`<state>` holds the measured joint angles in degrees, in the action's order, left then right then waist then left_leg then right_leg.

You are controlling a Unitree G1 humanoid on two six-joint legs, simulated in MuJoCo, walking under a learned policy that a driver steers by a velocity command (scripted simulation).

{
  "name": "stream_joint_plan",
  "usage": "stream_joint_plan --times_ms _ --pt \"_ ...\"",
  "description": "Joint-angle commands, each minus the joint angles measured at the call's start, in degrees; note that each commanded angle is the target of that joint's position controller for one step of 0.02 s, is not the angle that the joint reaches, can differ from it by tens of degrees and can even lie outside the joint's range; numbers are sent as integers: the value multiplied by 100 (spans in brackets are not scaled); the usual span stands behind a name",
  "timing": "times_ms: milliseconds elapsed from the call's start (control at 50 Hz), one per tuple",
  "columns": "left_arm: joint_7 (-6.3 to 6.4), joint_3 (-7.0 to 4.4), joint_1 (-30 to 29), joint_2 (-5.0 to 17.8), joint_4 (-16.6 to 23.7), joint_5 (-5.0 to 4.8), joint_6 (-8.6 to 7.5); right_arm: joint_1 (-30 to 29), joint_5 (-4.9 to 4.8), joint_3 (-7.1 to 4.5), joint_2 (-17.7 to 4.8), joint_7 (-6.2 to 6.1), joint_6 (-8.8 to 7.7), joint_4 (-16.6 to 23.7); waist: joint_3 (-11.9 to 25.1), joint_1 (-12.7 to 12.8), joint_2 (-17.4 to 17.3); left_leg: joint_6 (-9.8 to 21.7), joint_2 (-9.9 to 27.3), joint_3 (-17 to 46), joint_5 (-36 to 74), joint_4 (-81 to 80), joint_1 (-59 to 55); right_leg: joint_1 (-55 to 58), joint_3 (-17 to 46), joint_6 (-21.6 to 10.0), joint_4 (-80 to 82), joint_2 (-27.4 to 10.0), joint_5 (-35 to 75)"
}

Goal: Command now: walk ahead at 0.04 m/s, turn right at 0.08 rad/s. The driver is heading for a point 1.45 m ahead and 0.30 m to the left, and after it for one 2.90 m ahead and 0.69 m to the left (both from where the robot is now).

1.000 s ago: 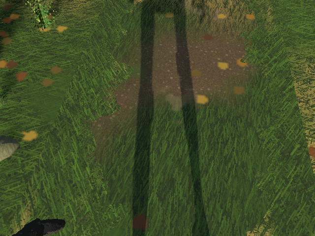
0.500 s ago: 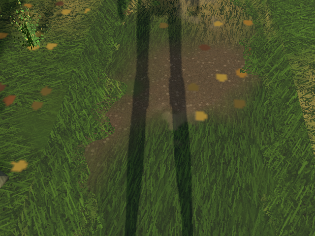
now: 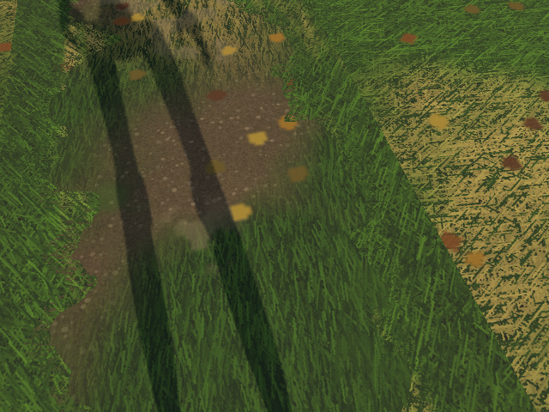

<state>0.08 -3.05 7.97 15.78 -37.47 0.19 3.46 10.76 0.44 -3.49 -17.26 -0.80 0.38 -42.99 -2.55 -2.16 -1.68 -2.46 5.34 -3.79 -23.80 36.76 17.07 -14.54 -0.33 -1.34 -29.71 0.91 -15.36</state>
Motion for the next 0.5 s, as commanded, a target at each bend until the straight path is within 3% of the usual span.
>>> stream_joint_plan --times_ms 20,40,60,100,140,200,320,440,460,480,500 --pt "1 -106 383 629 182 202 -228 -105 -53 -91 -613 16 -74 331 964 368 1045 -188 -14 501 -1177 1506 1004 1145 1739 -1514 1146 -1928 2363" --pt "4 -234 510 935 26 94 -281 -142 -118 -157 -743 15 -41 293 732 476 1146 -165 -120 376 -917 1906 1522 1308 1723 -1331 1432 -1733 714" --pt "24 -271 601 1055 -55 -1 -323 -175 -135 -219 -847 -7 3 212 473 579 1111 -117 -75 465 -618 2209 1929 1327 1795 -1197 1710 -1701 -662" --pt "93 -214 531 897 -169 -21 -426 -143 -198 -249 -803 -24 3 175 -24 494 1113 -31 -113 695 96 2373 2238 1080 1747 -1029 2149 -1633 -1493" --pt "145 -177 556 689 -251 23 -559 -69 -228 -261 -684 -32 -94 110 -88 453 988 35 -144 878 648 2348 2527 1335 1471 -939 2308 -1640 -1222" --pt "162 -203 559 643 -356 34 -722 -41 -190 -233 -486 -9 -203 75 -27 415 796 38 -91 957 1162 1900 2640 1573 984 -896 2399 -1686 -598" --pt "110 -343 645 932 -578 -22 -783 -292 -159 -109 -271 151 -206 282 -208 480 702 18 119 638 1533 914 2303 1282 199 -962 2538 -1864 -52" --pt "6 -461 827 1140 -770 -172 -729 -615 -192 -44 -300 312 -175 621 -405 533 622 468 102 217 1131 251 1839 1380 -413 -771 2225 -2000 106" --pt "-6 -475 807 1185 -783 -194 -702 -548 -197 -60 -342 327 -169 648 -364 465 607 576 8 78 1002 173 1602 1379 -496 -719 2025 -2006 329" --pt "-7 -479 666 1232 -763 -214 -674 -235 -189 -111 -409 329 -168 602 -203 220 588 701 -209 -149 1024 -33 1004 1230 -711 -603 1515 -1906 1124" --pt "-6 -447 609 1175 -750 -199 -649 418 -190 -249 -614 313 -166 424 200 -145 453 846 -566 -372 1121 -241 -80 914 -1058 -417 420 -1648 2334"
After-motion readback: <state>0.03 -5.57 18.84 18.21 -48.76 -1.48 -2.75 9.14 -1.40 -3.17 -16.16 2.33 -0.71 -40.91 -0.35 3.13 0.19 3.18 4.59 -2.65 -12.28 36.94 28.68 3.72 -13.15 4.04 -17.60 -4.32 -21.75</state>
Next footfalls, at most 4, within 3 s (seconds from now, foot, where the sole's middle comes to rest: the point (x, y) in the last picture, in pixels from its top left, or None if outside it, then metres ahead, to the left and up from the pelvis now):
0.52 left None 0.21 0.21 -0.77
1.06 right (225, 359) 0.61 0.16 -0.77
1.50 left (133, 284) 0.84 0.42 -0.77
2.00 right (236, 214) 1.07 0.13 -0.77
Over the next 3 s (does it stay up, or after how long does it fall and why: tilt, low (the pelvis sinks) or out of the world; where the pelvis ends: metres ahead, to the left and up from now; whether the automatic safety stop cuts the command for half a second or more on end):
stays up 1.40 0.27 -0.01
